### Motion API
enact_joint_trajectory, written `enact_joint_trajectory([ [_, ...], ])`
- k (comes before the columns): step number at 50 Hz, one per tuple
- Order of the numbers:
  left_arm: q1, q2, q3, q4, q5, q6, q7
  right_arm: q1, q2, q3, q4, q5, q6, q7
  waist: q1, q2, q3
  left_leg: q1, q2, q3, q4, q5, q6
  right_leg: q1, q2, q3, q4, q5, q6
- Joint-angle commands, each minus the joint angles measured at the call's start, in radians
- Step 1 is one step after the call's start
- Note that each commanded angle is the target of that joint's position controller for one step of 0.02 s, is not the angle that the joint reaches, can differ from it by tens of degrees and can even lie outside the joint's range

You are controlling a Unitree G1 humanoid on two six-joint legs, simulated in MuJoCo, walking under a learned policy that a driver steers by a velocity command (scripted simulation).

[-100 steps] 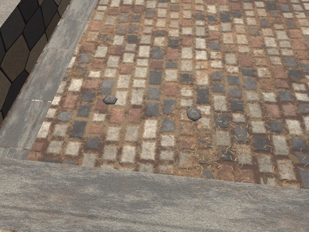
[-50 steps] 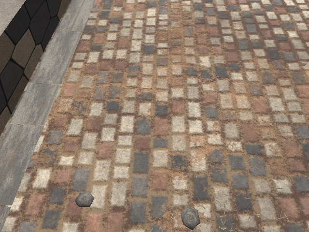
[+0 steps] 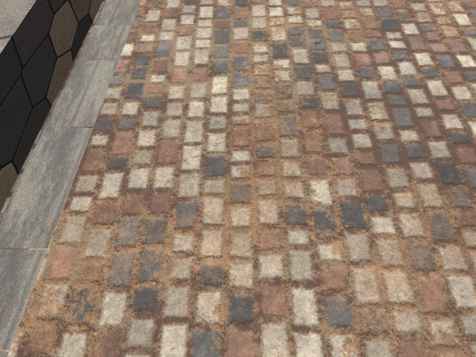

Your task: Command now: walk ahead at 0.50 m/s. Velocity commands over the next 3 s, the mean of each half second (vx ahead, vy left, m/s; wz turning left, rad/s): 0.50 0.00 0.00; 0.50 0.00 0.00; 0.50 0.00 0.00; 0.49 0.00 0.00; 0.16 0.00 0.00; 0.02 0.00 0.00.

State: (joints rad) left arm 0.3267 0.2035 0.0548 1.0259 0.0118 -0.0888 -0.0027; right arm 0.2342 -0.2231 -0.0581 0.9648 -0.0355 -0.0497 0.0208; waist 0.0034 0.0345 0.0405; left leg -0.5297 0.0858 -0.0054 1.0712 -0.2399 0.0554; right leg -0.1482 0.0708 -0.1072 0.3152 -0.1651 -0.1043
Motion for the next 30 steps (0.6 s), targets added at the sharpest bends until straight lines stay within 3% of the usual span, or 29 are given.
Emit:
enact_joint_trajectory([
  [1,0.045,0.104,0.012,-0.028,-0.003,-0.021,0.003,0.009,-0.034,-0.005,-0.042,-0.002,0.015,0.008,-0.023,-0.083,0.033,-0.101,0.039,0.014,-0.066,0.100,-0.029,0.005,-0.264,0.214,-0.215,0.159,-0.105],
  [6,0.129,0.100,0.004,-0.009,-0.003,-0.019,0.004,-0.175,-0.022,0.009,-0.104,0.012,0.011,0.011,0.024,-0.089,0.055,-0.125,0.018,0.057,-0.315,0.228,-0.045,0.085,-0.241,0.156,-0.212,0.282,-0.087],
  [10,0.195,0.103,0.002,0.018,0.006,-0.015,0.012,-0.274,-0.026,0.015,-0.142,0.013,0.004,0.008,0.055,-0.099,0.068,-0.126,-0.013,0.081,-0.437,0.228,-0.019,0.207,-0.268,0.142,-0.176,0.381,-0.093],
  [12,0.200,0.113,0.004,0.027,0.012,-0.011,0.019,-0.292,-0.037,0.013,-0.157,0.013,-0.003,0.007,0.049,-0.102,0.073,-0.117,-0.025,0.080,-0.477,0.176,0.005,0.266,-0.294,0.142,-0.140,0.455,-0.093],
  [14,0.169,0.127,0.008,0.026,0.015,-0.009,0.024,-0.243,-0.050,0.006,-0.150,0.013,-0.013,0.002,0.013,-0.109,0.051,-0.018,-0.060,0.096,-0.521,0.100,0.039,0.286,-0.302,0.122,-0.056,0.647,-0.075],
  [15,0.152,0.137,0.011,0.025,0.017,-0.007,0.025,-0.164,-0.063,-0.002,-0.127,0.012,-0.018,-0.005,-0.022,-0.117,0.009,0.089,-0.094,0.109,-0.542,0.066,0.059,0.282,-0.296,0.110,0.038,0.781,-0.063],
  [16,0.132,0.140,0.011,0.023,0.013,-0.003,0.023,-0.012,-0.079,-0.014,-0.075,0.008,-0.027,-0.013,-0.089,-0.093,-0.068,0.268,-0.125,0.126,-0.608,0.103,0.082,0.250,-0.265,0.081,0.210,0.821,-0.044],
  [17,0.124,0.122,0.004,0.006,0.004,-0.003,0.020,0.169,-0.131,-0.033,-0.023,-0.013,-0.037,-0.024,-0.152,-0.053,-0.176,0.539,-0.029,0.023,-0.612,0.102,0.124,0.077,-0.225,0.057,0.445,0.620,-0.025],
  [18,0.215,0.030,-0.016,-0.027,-0.040,-0.004,0.007,0.291,-0.247,-0.064,-0.011,-0.034,-0.037,-0.029,-0.136,0.162,-0.327,0.848,0.280,-0.440,-0.671,-0.009,0.249,-0.277,-0.066,-0.010,0.849,0.086,0.028],
  [19,0.197,0.095,0.005,-0.017,-0.017,-0.003,0.006,0.230,-0.229,-0.062,-0.014,0.003,-0.021,-0.017,-0.113,0.125,-0.338,0.822,0.329,-0.671,-0.796,-0.006,0.277,-0.413,-0.004,0.126,1.000,-0.341,0.015],
  [20,0.110,0.111,0.014,-0.041,-0.005,0.001,0.006,0.107,-0.186,-0.049,-0.031,0.022,-0.017,-0.014,-0.063,0.054,-0.170,0.676,0.291,-0.503,-0.804,-0.067,0.244,-0.479,-0.075,0.162,1.022,-0.263,0.005],
  [21,0.055,0.095,0.010,-0.055,-0.001,-0.004,0.000,0.037,-0.115,-0.030,-0.043,0.023,-0.022,-0.009,-0.045,0.000,-0.074,0.534,0.249,-0.390,-0.850,-0.031,0.215,-0.470,-0.113,0.159,0.966,-0.187,0.005],
  [22,0.041,0.074,0.010,-0.054,0.004,0.001,-0.003,0.009,-0.077,-0.018,-0.039,0.022,-0.028,-0.010,-0.014,0.000,-0.022,0.442,0.198,-0.299,-0.885,0.009,0.175,-0.433,-0.143,0.153,0.899,-0.145,0.008],
  [24,0.074,0.046,0.006,-0.043,0.026,0.028,-0.014,0.021,-0.041,-0.003,-0.013,0.024,-0.041,-0.017,0.028,0.031,-0.005,0.346,0.137,-0.186,-0.920,0.107,0.139,-0.349,-0.166,0.142,0.826,-0.110,0.031],
  [27,0.011,0.045,0.007,-0.069,0.027,0.048,-0.024,0.096,-0.083,-0.010,0.017,0.026,-0.058,-0.020,0.034,0.019,0.009,0.353,0.118,-0.123,-0.950,0.211,0.155,-0.406,-0.180,0.113,0.768,-0.044,0.059],
  [30,-0.126,0.058,0.007,-0.118,0.023,0.054,-0.027,0.152,-0.086,-0.007,0.031,0.027,-0.058,-0.019,0.007,0.016,0.043,0.400,0.102,-0.089,-0.977,0.246,0.154,-0.508,-0.199,0.091,0.645,0.057,0.085],
])
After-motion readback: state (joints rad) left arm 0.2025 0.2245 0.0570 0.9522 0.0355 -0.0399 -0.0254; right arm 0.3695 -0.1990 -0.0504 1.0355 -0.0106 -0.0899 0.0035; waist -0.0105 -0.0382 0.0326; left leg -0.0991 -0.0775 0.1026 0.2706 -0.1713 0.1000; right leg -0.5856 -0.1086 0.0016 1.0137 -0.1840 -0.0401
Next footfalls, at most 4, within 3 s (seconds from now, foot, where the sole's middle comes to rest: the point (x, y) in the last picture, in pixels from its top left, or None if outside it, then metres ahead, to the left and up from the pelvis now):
0.34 left None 0.35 0.12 -0.78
0.90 right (280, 303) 0.66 -0.06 -0.78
1.46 left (221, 220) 0.96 0.12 -0.78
2.00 right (271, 155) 1.26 -0.06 -0.78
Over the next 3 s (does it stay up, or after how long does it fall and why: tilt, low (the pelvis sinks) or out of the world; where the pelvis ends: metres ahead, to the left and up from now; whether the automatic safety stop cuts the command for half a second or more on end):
stays up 1.23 0.03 0.00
